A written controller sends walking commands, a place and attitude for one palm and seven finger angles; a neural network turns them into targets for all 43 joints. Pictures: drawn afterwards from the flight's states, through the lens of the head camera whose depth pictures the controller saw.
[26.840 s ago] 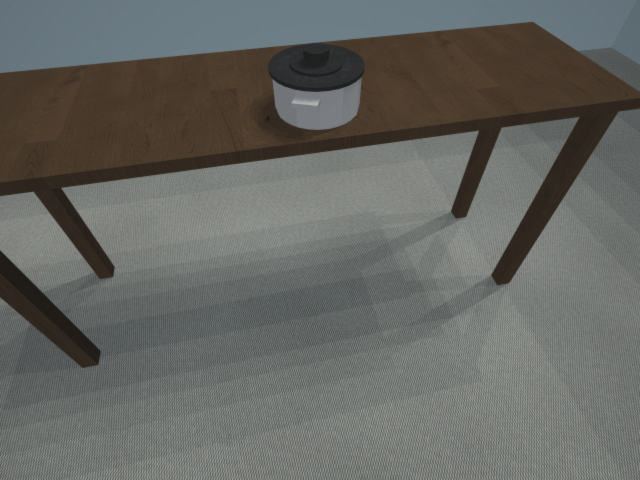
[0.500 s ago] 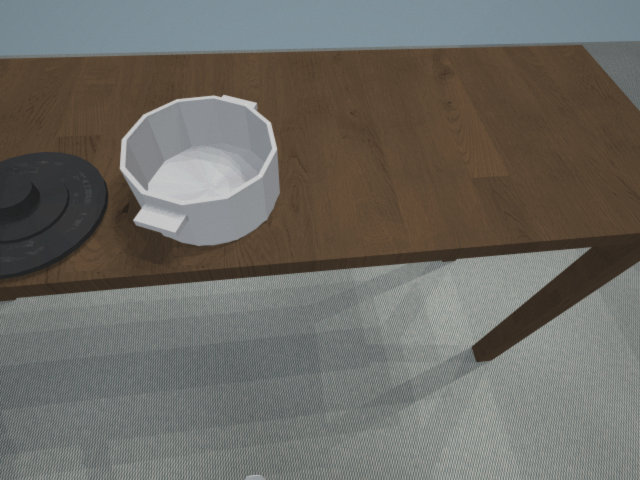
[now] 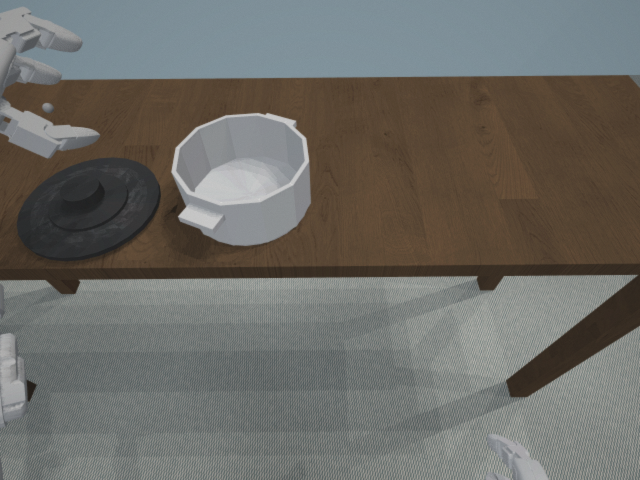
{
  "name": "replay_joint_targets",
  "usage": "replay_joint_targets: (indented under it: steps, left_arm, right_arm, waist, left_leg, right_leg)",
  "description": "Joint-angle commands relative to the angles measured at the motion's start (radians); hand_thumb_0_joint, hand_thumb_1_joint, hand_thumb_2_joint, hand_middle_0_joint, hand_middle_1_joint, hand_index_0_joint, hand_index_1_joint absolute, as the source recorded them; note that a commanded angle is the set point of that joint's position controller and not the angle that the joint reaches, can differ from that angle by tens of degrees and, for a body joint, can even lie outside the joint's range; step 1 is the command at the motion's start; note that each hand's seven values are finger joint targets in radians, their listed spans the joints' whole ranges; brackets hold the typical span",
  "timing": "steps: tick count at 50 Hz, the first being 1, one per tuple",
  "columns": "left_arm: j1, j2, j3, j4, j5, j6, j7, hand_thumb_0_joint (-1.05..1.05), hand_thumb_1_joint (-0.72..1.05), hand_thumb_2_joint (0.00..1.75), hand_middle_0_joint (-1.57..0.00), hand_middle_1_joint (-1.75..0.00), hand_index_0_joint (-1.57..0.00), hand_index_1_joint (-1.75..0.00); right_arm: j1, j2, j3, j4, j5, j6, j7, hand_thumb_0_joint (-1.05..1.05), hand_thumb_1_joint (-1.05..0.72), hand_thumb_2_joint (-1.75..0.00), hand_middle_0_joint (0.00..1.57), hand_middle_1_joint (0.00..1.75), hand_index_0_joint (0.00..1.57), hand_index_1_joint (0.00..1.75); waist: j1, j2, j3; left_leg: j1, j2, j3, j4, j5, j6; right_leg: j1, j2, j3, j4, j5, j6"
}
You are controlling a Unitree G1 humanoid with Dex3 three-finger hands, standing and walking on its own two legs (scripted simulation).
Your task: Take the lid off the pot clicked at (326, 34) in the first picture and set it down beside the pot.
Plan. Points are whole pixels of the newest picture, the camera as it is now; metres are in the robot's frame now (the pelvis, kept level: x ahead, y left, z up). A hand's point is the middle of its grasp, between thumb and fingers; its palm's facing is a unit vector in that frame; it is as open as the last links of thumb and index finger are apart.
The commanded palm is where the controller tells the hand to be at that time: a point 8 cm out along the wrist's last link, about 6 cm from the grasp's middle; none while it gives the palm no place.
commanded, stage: draw the hand back to the body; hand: left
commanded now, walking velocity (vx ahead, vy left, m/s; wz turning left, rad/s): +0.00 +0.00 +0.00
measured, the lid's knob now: (82, 192) +0.47 +0.37 +0.06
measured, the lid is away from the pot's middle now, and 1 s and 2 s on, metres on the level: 0.24 0.24 0.24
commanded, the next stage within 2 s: step back with the hand held close in 1.66 s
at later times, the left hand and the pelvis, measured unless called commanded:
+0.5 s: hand (24, 130) +0.36 +0.28 +0.26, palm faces +0.56 -0.80 -0.23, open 9.5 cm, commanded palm +0.30 +0.31 +0.26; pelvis +0.02 -0.03 +0.01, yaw -2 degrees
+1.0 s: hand (14, 208) +0.28 +0.25 +0.25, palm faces +0.52 -0.82 -0.23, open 7.6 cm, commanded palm +0.22 +0.28 +0.25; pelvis +0.01 -0.03 +0.01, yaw -2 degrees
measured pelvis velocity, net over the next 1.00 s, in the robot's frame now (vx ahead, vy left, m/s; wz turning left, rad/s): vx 0.01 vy -0.03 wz -0.03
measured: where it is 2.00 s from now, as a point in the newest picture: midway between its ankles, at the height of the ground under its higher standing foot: outside the picture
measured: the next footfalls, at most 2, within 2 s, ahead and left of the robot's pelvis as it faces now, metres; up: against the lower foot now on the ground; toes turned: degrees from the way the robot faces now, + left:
none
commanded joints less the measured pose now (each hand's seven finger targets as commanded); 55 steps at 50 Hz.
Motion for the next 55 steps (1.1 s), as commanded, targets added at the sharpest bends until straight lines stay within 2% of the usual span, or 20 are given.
replay_joint_targets:
  steps: [1, 3, 4, 7, 8, 9, 13, 17, 19, 20, 22, 25, 28, 33, 36, 40, 41, 45, 51, 55]
  left_arm:
    - [-0.287, 0.258, 0.242, -0.297, -0.275, -0.062, 0.24, 0.0, -0.04, 0.76, -0.39, -0.76, -0.39, -0.76]
    - [-0.28, 0.219, 0.237, -0.355, -0.31, -0.075, 0.276, 0.0, 0.01, 0.77, -0.38, -0.74, -0.38, -0.74]
    - [-0.309, 0.167, 0.199, -0.379, -0.321, -0.079, 0.29, 0.0, 0.03, 0.77, -0.38, -0.72, -0.38, -0.72]
    - [-0.253, 0.175, 0.248, -0.455, -0.343, -0.094, 0.332, 0.0, 0.1, 0.78, -0.36, -0.69, -0.36, -0.69]
    - [-0.205, 0.218, 0.306, -0.509, -0.347, -0.104, 0.344, 0.0, 0.13, 0.79, -0.36, -0.68, -0.36, -0.68]
    - [-0.145, 0.219, 0.329, -0.528, -0.351, -0.109, 0.352, 0.0, 0.15, 0.79, -0.35, -0.66, -0.35, -0.66]
    - [-0.003, 0.102, 0.284, -0.519, -0.375, -0.105, 0.351, 0.0, 0.25, 0.8, -0.33, -0.62, -0.33, -0.62]
    - [0.098, 0.094, 0.303, -0.548, -0.386, -0.099, 0.351, 0.0, 0.35, 0.82, -0.31, -0.57, -0.31, -0.57]
    - [0.107, 0.091, 0.302, -0.588, -0.389, -0.101, 0.35, 0.0, 0.39, 0.82, -0.3, -0.55, -0.3, -0.55]
    - [0.082, 0.084, 0.295, -0.643, -0.386, -0.108, 0.351, 0.0, 0.42, 0.83, -0.3, -0.54, -0.3, -0.54]
    - [0.103, 0.084, 0.308, -0.726, -0.39, -0.117, 0.356, 0.0, 0.47, 0.84, -0.29, -0.51, -0.29, -0.51]
    - [0.162, 0.066, 0.317, -0.741, -0.394, -0.118, 0.362, 0.0, 0.54, 0.85, -0.27, -0.48, -0.27, -0.48]
    - [0.247, 0.053, 0.337, -0.698, -0.403, -0.11, 0.361, 0.0, 0.61, 0.86, -0.26, -0.44, -0.26, -0.44]
    - [0.314, -0.008, 0.309, -0.864, -0.414, -0.127, 0.349, 0.0, 0.73, 0.87, -0.23, -0.38, -0.23, -0.38]
    - [0.347, -0.001, 0.335, -0.895, -0.417, -0.125, 0.357, 0.0, 0.8, 0.89, -0.22, -0.35, -0.22, -0.35]
    - [0.42, -0.041, 0.33, -0.917, -0.423, -0.125, 0.353, 0.0, 0.9, 0.9, -0.2, -0.3, -0.2, -0.3]
    - [0.46, -0.051, 0.332, -0.909, -0.426, -0.12, 0.351, 0.0, 0.9, 0.9, -0.2, -0.3, -0.2, -0.3]
    - [0.518, -0.107, 0.294, -1.015, -0.43, -0.131, 0.343, 0.0, 0.9, 0.9, -0.2, -0.3, -0.2, -0.3]
    - [0.596, -0.121, 0.306, -1.064, -0.435, -0.132, 0.345, 0.0, 0.9, 0.9, -0.2, -0.3, -0.2, -0.3]
    - [0.661, -0.161, 0.27, -1.148, -0.433, -0.144, 0.343, 0.0, 0.9, 0.9, -0.2, -0.3, -0.2, -0.3]
  right_arm:
    - [-0.004, -0.148, -0.046, -0.097, -0.028, -0.091, -0.031, 0.0, -0.9, -0.9, 0.2, 0.3, 0.2, 0.3]
    - [-0.027, -0.146, -0.045, -0.073, -0.037, -0.111, -0.032, 0.0, -0.9, -0.9, 0.2, 0.3, 0.2, 0.3]
    - [-0.041, -0.134, -0.041, -0.065, -0.038, -0.124, -0.03, 0.0, -0.9, -0.9, 0.2, 0.3, 0.2, 0.3]
    - [-0.058, -0.129, -0.042, -0.052, -0.047, -0.163, -0.025, 0.0, -0.9, -0.9, 0.2, 0.3, 0.2, 0.3]
    - [-0.065, -0.134, -0.044, -0.05, -0.053, -0.171, -0.024, 0.0, -0.9, -0.9, 0.2, 0.3, 0.2, 0.3]
    - [-0.076, -0.128, -0.045, -0.05, -0.056, -0.179, -0.023, 0.0, -0.9, -0.9, 0.2, 0.3, 0.2, 0.3]
    - [-0.081, -0.128, -0.058, -0.028, -0.059, -0.197, -0.013, 0.0, -0.9, -0.9, 0.2, 0.3, 0.2, 0.3]
    - [-0.102, -0.13, -0.065, -0.018, -0.059, -0.208, -0.013, 0.0, -0.9, -0.9, 0.2, 0.3, 0.2, 0.3]
    - [-0.112, -0.129, -0.066, -0.013, -0.058, -0.21, -0.014, 0.0, -0.9, -0.9, 0.2, 0.3, 0.2, 0.3]
    - [-0.123, -0.124, -0.065, -0.015, -0.057, -0.218, -0.014, 0.0, -0.9, -0.9, 0.2, 0.3, 0.2, 0.3]
    - [-0.139, -0.119, -0.065, -0.021, -0.06, -0.232, -0.014, 0.0, -0.9, -0.9, 0.2, 0.3, 0.2, 0.3]
    - [-0.151, -0.115, -0.064, -0.007, -0.065, -0.243, -0.018, 0.0, -0.9, -0.9, 0.2, 0.3, 0.2, 0.3]
    - [-0.149, -0.115, -0.068, 0.004, -0.068, -0.242, -0.021, 0.0, -0.9, -0.9, 0.2, 0.3, 0.2, 0.3]
    - [-0.192, -0.094, -0.064, -0.016, -0.071, -0.26, -0.016, 0.0, -0.9, -0.9, 0.2, 0.3, 0.2, 0.3]
    - [-0.193, -0.09, -0.064, -0.012, -0.077, -0.266, -0.018, 0.0, -0.9, -0.9, 0.2, 0.3, 0.2, 0.3]
    - [-0.2, -0.081, -0.062, -0.011, -0.082, -0.271, -0.022, 0.0, -0.9, -0.9, 0.2, 0.3, 0.2, 0.3]
    - [-0.205, -0.079, -0.063, -0.01, -0.083, -0.27, -0.022, 0.0, -0.9, -0.9, 0.2, 0.3, 0.2, 0.3]
    - [-0.222, -0.068, -0.061, -0.02, -0.087, -0.283, -0.018, 0.0, -0.9, -0.9, 0.2, 0.3, 0.2, 0.3]
    - [-0.231, -0.061, -0.058, -0.014, -0.095, -0.287, -0.024, 0.0, -0.9, -0.9, 0.2, 0.3, 0.2, 0.3]
    - [-0.245, -0.053, -0.056, -0.023, -0.099, -0.299, -0.025, 0.0, -0.9, -0.9, 0.2, 0.3, 0.2, 0.3]
  waist:
    - [-0.018, -0.015, -0.366]
    - [-0.015, 0.08, -0.33]
    - [-0.022, 0.138, -0.29]
    - [-0.004, 0.202, -0.287]
    - [0.011, 0.17, -0.312]
    - [0.019, 0.174, -0.33]
    - [0.018, 0.038, -0.278]
    - [0.03, -0.028, -0.248]
    - [0.029, -0.003, -0.236]
    - [0.029, 0.038, -0.246]
    - [0.037, 0.051, -0.281]
    - [0.04, 0.05, -0.254]
    - [0.044, -0.032, -0.198]
    - [0.056, 0.053, -0.229]
    - [0.06, 0.022, -0.218]
    - [0.063, 0.008, -0.187]
    - [0.066, -0.015, -0.17]
    - [0.067, 0.021, -0.169]
    - [0.07, -0.004, -0.125]
    - [0.073, 0.033, -0.125]
  left_leg:
    - [0.399, 0.021, 0.018, -0.064, 0.24, 0.032]
    - [0.405, 0.019, 0.038, -0.076, 0.25, 0.023]
    - [0.405, 0.02, 0.035, -0.096, 0.23, 0.016]
    - [0.434, 0.021, 0.024, -0.121, 0.262, 0.008]
    - [0.442, 0.024, 0.03, -0.117, 0.312, 0.013]
    - [0.443, 0.021, 0.037, -0.118, 0.348, 0.012]
    - [0.415, 0.018, 0.063, -0.124, 0.403, 0.022]
    - [0.403, 0.006, 0.083, -0.135, 0.359, 0.033]
    - [0.412, 0.001, 0.09, -0.137, 0.346, 0.036]
    - [0.43, 0.0, 0.091, -0.14, 0.35, 0.034]
    - [0.46, 0.0, 0.083, -0.141, 0.377, 0.035]
    - [0.463, -0.004, 0.086, -0.14, 0.383, 0.034]
    - [0.445, -0.003, 0.09, -0.15, 0.336, 0.036]
    - [0.482, -0.006, 0.094, -0.153, 0.367, 0.034]
    - [0.48, -0.003, 0.088, -0.165, 0.358, 0.03]
    - [0.476, -0.003, 0.089, -0.178, 0.346, 0.03]
    - [0.472, -0.003, 0.09, -0.176, 0.347, 0.031]
    - [0.491, -0.003, 0.087, -0.185, 0.337, 0.028]
    - [0.483, 0.0, 0.074, -0.203, 0.292, 0.025]
    - [0.498, 0.001, 0.067, -0.212, 0.268, 0.023]
  right_leg:
    - [0.027, 0.042, -0.027, -0.091, 0.289, -0.055]
    - [0.038, 0.041, -0.02, -0.106, 0.303, -0.056]
    - [0.024, 0.039, -0.022, -0.118, 0.281, -0.056]
    - [0.06, 0.043, -0.021, -0.132, 0.295, -0.062]
    - [0.098, 0.044, -0.02, -0.133, 0.342, -0.06]
    - [0.13, 0.04, -0.019, -0.127, 0.38, -0.057]
    - [0.16, 0.04, -0.022, -0.134, 0.485, -0.041]
    - [0.171, 0.033, -0.016, -0.145, 0.51, -0.027]
    - [0.171, 0.027, -0.013, -0.154, 0.514, -0.026]
    - [0.169, 0.026, -0.012, -0.156, 0.502, -0.027]
    - [0.181, 0.028, -0.01, -0.155, 0.513, -0.027]
    - [0.177, 0.029, -0.01, -0.16, 0.527, -0.025]
    - [0.166, 0.031, -0.013, -0.182, 0.496, -0.02]
    - [0.19, 0.026, -0.005, -0.182, 0.529, -0.021]
    - [0.189, 0.03, -0.009, -0.187, 0.507, -0.022]
    - [0.185, 0.032, -0.013, -0.196, 0.486, -0.021]
    - [0.183, 0.033, -0.011, -0.199, 0.497, -0.019]
    - [0.177, 0.033, -0.015, -0.208, 0.466, -0.022]
    - [0.163, 0.034, -0.017, -0.229, 0.397, -0.023]
    - [0.162, 0.033, -0.016, -0.237, 0.35, -0.027]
